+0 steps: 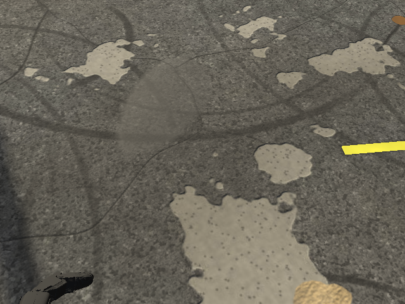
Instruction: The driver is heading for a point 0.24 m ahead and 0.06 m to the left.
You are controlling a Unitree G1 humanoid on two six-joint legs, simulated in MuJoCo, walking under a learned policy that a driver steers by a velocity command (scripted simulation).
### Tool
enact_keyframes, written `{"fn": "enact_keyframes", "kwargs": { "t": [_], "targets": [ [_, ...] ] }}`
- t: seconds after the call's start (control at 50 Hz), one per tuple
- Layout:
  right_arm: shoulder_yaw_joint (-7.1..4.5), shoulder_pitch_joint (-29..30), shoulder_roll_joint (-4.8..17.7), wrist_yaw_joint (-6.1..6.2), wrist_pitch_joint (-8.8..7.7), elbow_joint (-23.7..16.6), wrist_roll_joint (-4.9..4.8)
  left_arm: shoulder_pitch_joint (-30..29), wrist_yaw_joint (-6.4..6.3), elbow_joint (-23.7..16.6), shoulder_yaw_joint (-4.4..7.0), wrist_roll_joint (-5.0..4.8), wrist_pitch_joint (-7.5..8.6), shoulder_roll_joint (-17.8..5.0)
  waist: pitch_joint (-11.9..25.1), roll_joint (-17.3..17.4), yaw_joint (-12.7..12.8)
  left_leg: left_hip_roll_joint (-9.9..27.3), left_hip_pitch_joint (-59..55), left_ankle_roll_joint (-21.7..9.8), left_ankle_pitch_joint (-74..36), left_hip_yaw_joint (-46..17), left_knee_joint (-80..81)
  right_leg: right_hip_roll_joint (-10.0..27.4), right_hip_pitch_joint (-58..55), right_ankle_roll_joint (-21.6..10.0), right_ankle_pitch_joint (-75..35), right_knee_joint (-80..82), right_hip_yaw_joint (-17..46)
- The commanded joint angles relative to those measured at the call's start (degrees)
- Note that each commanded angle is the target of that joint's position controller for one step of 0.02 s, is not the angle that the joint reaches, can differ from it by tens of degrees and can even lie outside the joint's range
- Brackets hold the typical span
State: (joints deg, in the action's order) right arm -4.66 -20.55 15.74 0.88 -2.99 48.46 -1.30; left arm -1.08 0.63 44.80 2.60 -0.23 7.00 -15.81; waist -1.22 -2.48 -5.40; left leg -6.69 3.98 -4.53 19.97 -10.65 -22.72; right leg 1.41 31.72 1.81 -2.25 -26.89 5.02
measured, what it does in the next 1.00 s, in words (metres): walks ahead: right foot, then left foot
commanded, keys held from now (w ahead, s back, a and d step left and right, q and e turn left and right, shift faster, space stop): no key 1.00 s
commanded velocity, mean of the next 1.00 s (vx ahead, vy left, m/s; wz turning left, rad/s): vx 0.12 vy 0.00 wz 0.14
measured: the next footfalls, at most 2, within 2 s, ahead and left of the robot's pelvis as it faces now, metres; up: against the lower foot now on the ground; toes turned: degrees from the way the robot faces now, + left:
right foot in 0.06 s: +0.21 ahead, -0.13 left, +0.00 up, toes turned +5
left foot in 0.44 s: +0.23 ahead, +0.12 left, +0.00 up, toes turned +4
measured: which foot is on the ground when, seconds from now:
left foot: down 0.00-0.06, up 0.08-0.42, down 0.44-1.00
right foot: up 0.00-0.04, down 0.06-1.00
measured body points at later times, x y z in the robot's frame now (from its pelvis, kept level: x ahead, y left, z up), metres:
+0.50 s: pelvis +0.17 -0.02 +0.00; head +0.18 -0.01 +0.45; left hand +0.23 +0.25 -0.13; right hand +0.35 -0.26 -0.10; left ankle +0.19 +0.11 -0.74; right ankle +0.17 -0.14 -0.74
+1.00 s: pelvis +0.19 +0.00 +0.00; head +0.20 +0.01 +0.45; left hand +0.22 +0.28 -0.14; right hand +0.33 -0.24 -0.13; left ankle +0.19 +0.11 -0.74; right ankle +0.17 -0.14 -0.74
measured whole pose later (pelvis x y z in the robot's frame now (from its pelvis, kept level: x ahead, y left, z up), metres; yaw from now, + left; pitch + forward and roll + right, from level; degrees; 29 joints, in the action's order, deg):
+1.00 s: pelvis +0.19 +0.00 +0.00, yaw +6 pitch -2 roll +0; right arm -2.6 -8.8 13.4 1.2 0.1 51.8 0.3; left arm 9.8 -1.7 59.3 1.3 0.3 -0.4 -14.9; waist -2.3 0.1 1.2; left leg -1.0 13.8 -0.7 15.1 -1.8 -30.5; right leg 1.8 8.7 1.7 18.2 -28.4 -1.1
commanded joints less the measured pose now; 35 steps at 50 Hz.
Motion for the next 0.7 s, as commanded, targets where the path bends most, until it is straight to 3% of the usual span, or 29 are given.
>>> {"fn": "enact_keyframes", "kwargs": {
  "t": [0.02,0.04,0.06,0.08,0.1,0.12,0.14,0.16,0.18,0.22,0.24,0.28,0.32,0.4,0.42,0.44,0.46,0.48,0.5,0.54,0.7],
  "targets": [
    [-1.87,0.5,8.2,0.72,0.28,-3.1,0.31,0.3,0.36,-3.7,2.24,-0.01,1.86,-8.0,2.0,10.3,4.3,14.1,-0.2,-5.6,-23.9,-12.5,-2.8,-1.5,-8.2,-2.4,4.6,2.9,-1.6],
    [-1.28,1.3,6.5,0.67,0.38,-3.8,0.55,6.5,0.12,-2.3,3.03,1.07,2.27,-9.8,6.5,9.8,7.3,10.6,0.6,-3.4,-30.9,-9.8,-11.1,-0.1,-17.9,-4.8,0.5,4.2,-1.7],
    [-0.23,1.5,4.2,0.67,0.27,-5.6,1.52,14.9,-0.18,-1.7,3.73,2.55,2.39,-13.2,15.8,4.7,10.5,7.0,7.7,-0.6,-23.9,-5.6,-26.4,9.4,-33.7,-8.9,-10.6,-0.2,6.2],
    [0.8,-9.0,0.6,0.58,-0.24,-5.8,0.21,18.7,-0.02,0.1,4.56,3.02,1.31,-16.2,23.4,-15.1,6.3,-2.2,28.1,3.9,13.2,0.4,-45.3,22.9,-53.0,-20.4,-17.6,1.0,30.0],
    [0.05,-10.9,6.6,0.71,-0.27,-4.1,-0.21,18.4,0.48,-0.6,3.39,0.95,0.74,-10.8,23.4,-11.1,7.0,1.4,33.1,4.8,17.7,-2.7,-53.6,24.3,-52.0,-20.6,-12.8,2.7,35.4],
    [-0.78,-4.8,9.4,0.82,0.25,-4.5,-0.35,15.1,0.46,-1.8,2.26,0.46,0.27,-6.9,15.4,-5.3,8.5,3.0,35.3,5.8,14.2,-2.2,-55.9,21.4,-45.2,-18.1,-16.0,2.5,25.2],
    [-0.87,-0.6,9.3,1.13,0.72,-5.3,0.19,12.0,0.55,-2.2,1.52,0.9,-0.28,-5.6,11.1,-0.3,8.0,4.8,34.3,6.5,11.3,0.0,-54.1,18.3,-38.1,-16.3,-22.3,2.8,17.3],
    [-0.96,2.1,8.5,1.32,1.02,-6.1,0.9,10.4,0.67,-1.6,1.12,1.05,-0.57,-4.7,7.5,0.7,7.1,6.3,33.3,6.8,9.3,0.9,-50.2,16.0,-31.9,-15.6,-27.1,3.7,13.0],
    [-0.87,2.0,7.0,1.18,1.5,-6.4,0.83,9.6,0.77,-1.0,0.65,1.41,-0.67,-3.9,6.3,-0.5,5.5,7.9,30.1,6.6,8.3,1.7,-46.1,13.8,-27.6,-14.8,-27.5,5.4,9.4],
    [0.15,0.8,2.9,1.06,2.34,-6.6,0.62,8.4,0.87,0.4,0.57,1.64,-0.78,-4.0,6.3,-3.7,3.7,8.4,24.1,7.2,5.9,4.4,-35.8,11.4,-22.6,-14.7,-29.5,7.8,5.0],
    [0.46,1.3,2.3,1.12,2.56,-6.9,0.78,7.5,0.69,0.8,0.85,1.56,-0.98,-5.1,6.8,-4.5,3.3,8.5,21.6,7.7,4.4,5.6,-31.3,11.3,-21.3,-15.3,-31.5,8.5,3.5],
    [0.87,2.6,2.1,1.16,2.79,-7.3,1.15,6.5,0.25,1.5,1.48,1.09,-1.63,-7.3,9.2,-4.6,3.3,8.8,16.2,7.9,-2.0,7.0,-23.4,11.1,-20.0,-15.3,-31.9,9.1,1.4],
    [0.82,4.5,3.1,1.06,3.23,-7.4,1.08,7.0,0.02,2.4,1.6,0.53,-2.31,-8.0,9.9,-4.7,4.0,8.6,13.1,7.6,-6.8,7.7,-18.4,11.1,-20.2,-14.7,-26.5,9.6,0.5],
    [0.39,7.4,4.1,0.87,3.86,-7.6,1.62,7.0,0.06,3.8,0.94,-0.25,-3.41,-7.2,6.6,-3.7,3.6,7.7,5.6,5.0,-14.1,9.2,-5.3,9.6,-16.9,-11.9,-3.7,8.6,0.9],
    [0.24,8.5,4.8,0.96,3.87,-8.1,2.18,8.7,0.13,4.6,0.38,-0.3,-3.49,-5.9,5.3,-2.6,3.7,8.7,3.2,3.7,-17.7,7.8,-0.6,8.0,-15.5,-9.3,3.6,7.8,0.9],
    [-0.15,8.9,7.2,1.32,3.85,-8.9,2.62,10.6,0.21,4.9,-0.31,0.68,-3.36,-4.2,6.1,1.0,4.7,13.5,-1.2,2.0,-26.7,2.7,-0.3,5.7,-13.0,-6.2,11.1,5.4,-0.3],
    [-0.58,10.4,10.1,1.71,4.18,-9.6,2.42,15.4,0.48,5.7,-0.4,1.71,-3.13,-3.6,6.5,7.9,8.5,18.0,-3.2,-1.2,-31.8,-1.2,-2.3,0.9,-10.1,-3.6,21.7,2.8,-4.0],
    [0.25,12.0,6.6,1.34,4.27,-8.9,2.13,16.5,0.18,6.1,-1.05,1.45,-3.5,-1.7,7.9,11.3,9.1,17.6,2.4,-2.5,-20.2,-0.7,-1.5,0.5,-15.4,-2.2,21.5,3.9,-5.6],
    [0.52,13.9,4.6,0.72,4.08,-9.4,1.9,13.0,-0.13,5.9,-0.81,1.34,-4.06,-3.7,4.2,9.1,7.5,13.8,6.3,-0.7,-12.9,1.1,-1.2,0.2,-16.4,-1.4,18.3,3.8,-6.0],
    [0.58,13.4,4.9,0.24,3.38,-8.9,2.43,11.6,-0.77,6.2,-0.37,1.13,-4.95,-5.4,1.8,7.5,6.6,11.5,7.6,1.3,-15.3,2.9,-2.1,0.5,-15.7,-1.5,15.5,2.9,-5.7],
    [0.49,12.5,4.8,0.3,2.38,-6.1,1.7,11.8,-1.33,8.7,-0.34,0.67,-5.69,-5.5,4.3,4.4,6.5,10.8,4.7,0.9,-28.2,4.0,-5.6,1.5,-19.3,-1.1,8.2,1.4,-5.1]
  ]
}}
